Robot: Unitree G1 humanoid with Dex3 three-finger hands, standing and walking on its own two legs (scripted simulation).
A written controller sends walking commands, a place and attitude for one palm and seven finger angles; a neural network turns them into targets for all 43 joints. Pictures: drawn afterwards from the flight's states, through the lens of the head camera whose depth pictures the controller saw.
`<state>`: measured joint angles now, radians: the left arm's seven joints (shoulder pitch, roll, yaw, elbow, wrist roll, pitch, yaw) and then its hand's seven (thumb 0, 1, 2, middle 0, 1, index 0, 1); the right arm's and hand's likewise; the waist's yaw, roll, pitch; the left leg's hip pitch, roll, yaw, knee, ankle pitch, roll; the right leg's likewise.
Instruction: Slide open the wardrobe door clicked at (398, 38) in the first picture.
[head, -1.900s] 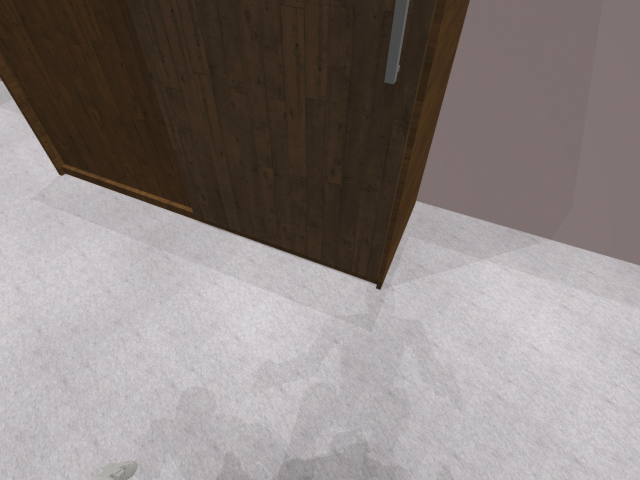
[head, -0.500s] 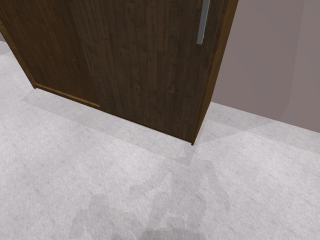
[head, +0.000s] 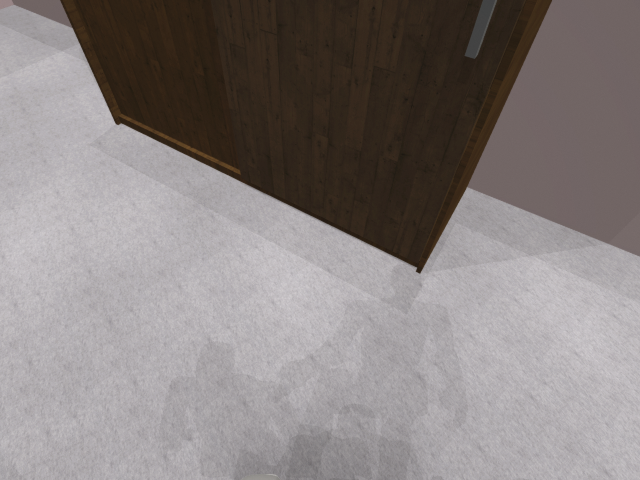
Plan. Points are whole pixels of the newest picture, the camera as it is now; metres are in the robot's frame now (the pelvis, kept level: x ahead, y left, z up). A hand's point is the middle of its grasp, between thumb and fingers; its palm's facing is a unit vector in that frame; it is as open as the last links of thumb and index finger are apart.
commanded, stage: walk to a spot facing it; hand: right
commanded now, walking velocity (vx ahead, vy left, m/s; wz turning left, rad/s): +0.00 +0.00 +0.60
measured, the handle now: out of the picture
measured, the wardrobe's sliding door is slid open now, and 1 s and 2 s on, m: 0.00 0.00 0.00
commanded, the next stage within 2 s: turn to face it in 1.58 s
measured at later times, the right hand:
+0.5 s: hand out of the picture +0.07 -0.21 -0.15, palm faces -0.12 +0.97 -0.22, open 7.4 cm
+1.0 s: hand (403, 367) +0.32 -0.13 -0.17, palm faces -0.54 +0.83 -0.12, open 7.4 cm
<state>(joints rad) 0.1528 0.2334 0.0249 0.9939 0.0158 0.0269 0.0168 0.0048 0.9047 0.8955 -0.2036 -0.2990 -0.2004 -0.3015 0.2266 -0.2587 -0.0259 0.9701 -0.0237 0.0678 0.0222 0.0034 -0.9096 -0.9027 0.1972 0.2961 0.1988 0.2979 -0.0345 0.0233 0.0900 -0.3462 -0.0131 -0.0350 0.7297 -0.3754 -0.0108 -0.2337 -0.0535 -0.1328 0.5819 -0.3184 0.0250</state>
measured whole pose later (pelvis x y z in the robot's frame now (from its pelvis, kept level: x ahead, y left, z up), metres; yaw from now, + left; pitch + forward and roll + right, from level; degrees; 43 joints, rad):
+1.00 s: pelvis +0.16 -0.02 +0.01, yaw +32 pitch +0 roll +2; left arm 0.52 0.12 0.00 1.07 0.02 -0.06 0.05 0.01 0.91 0.90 -0.20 -0.30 -0.20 -0.30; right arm 0.18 -0.22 -0.08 0.95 -0.04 0.06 0.06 0.01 -0.91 -0.90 0.19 0.30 0.19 0.30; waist 0.03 0.04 0.07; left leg -0.65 0.02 0.10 1.00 -0.16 -0.01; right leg 0.11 -0.02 -0.28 0.31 -0.44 -0.03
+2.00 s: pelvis +0.48 +0.15 +0.02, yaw +55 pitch +1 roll +1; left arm 0.32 0.16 0.02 1.02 0.02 0.00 0.02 0.01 0.91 0.90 -0.20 -0.30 -0.20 -0.30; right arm 0.19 -0.20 -0.05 0.96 -0.03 0.04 -0.01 0.00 -0.91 -0.90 0.19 0.30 0.20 0.30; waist 0.03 0.03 0.02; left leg -0.42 0.07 0.00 0.94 -0.35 -0.08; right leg -0.26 0.01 -0.14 0.41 -0.17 -0.09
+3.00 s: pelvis +0.44 +0.08 +0.02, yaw +20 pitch +1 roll +2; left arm 0.14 0.21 0.03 0.89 0.02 0.02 -0.01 0.00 0.91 0.90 -0.20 -0.30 -0.20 -0.30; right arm 0.20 -0.28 -0.07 0.93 -0.02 0.06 0.00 0.01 -0.91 -0.90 0.19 0.30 0.20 0.30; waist -0.03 0.02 0.08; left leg -0.51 0.11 0.02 1.14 -0.37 -0.12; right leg -0.24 0.02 0.00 0.48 -0.25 -0.05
